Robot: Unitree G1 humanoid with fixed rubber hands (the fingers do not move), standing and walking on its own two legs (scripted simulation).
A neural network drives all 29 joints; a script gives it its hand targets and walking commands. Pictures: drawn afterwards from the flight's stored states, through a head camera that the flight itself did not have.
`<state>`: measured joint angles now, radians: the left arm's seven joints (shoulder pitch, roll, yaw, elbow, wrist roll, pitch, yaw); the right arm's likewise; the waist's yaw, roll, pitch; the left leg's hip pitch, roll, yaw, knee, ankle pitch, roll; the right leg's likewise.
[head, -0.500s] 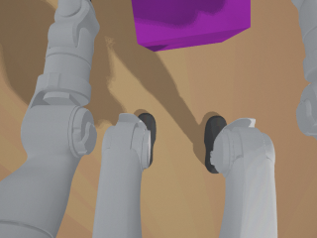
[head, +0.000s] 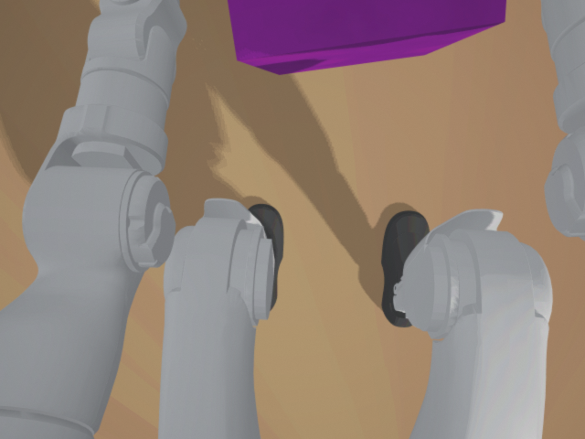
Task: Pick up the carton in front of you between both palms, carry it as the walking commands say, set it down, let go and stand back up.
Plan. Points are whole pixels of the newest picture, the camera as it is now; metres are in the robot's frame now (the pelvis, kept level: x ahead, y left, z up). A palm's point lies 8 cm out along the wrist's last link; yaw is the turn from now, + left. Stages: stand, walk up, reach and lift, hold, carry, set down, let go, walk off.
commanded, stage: reach and lift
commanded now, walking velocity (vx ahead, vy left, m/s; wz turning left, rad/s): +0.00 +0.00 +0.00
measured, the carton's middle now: out of the picture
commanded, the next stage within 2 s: none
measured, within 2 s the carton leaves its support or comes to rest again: leaves its support in 0.60 s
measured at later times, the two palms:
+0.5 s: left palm out of the picture +0.55 +0.15 -0.17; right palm out of the picture +0.58 -0.16 -0.17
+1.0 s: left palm out of the picture +0.50 +0.13 +0.01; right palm out of the picture +0.51 -0.17 +0.02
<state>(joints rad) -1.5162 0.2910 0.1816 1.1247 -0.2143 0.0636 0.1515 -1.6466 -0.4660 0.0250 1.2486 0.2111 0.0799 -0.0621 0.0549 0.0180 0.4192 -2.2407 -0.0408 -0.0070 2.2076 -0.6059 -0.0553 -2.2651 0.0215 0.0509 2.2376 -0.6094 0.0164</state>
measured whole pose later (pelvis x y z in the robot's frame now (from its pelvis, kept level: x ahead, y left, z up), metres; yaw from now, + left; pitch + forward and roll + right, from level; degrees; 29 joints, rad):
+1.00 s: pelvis -0.02 +0.01 +0.08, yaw -3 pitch +43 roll +2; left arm -1.19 -0.01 0.58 0.74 0.24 0.38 0.09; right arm -1.28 -0.13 -0.44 0.91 -0.24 0.37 -0.02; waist 0.04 -0.01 -0.07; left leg -2.14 -0.06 -0.04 1.90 -0.51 -0.05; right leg -2.16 0.07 0.07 1.90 -0.48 0.04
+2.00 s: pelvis +0.06 +0.01 +0.33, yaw -4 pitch +22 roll +0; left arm -0.52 -0.14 0.40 0.53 0.23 0.40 0.02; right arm -0.53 0.12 -0.38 0.55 -0.24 0.40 -0.02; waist 0.01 0.00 -0.19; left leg -1.02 -0.03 -0.07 1.03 -0.40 -0.02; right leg -1.03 0.03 0.07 1.03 -0.39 0.02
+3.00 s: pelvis +0.08 +0.01 +0.41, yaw -4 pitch -4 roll +0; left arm -0.31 -0.17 0.29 0.34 0.30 0.63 -0.02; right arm -0.31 0.16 -0.28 0.33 -0.30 0.63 0.02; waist 0.00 0.00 0.03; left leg -0.13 -0.01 -0.08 0.42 -0.21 -0.01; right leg -0.14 0.01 0.07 0.41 -0.20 0.01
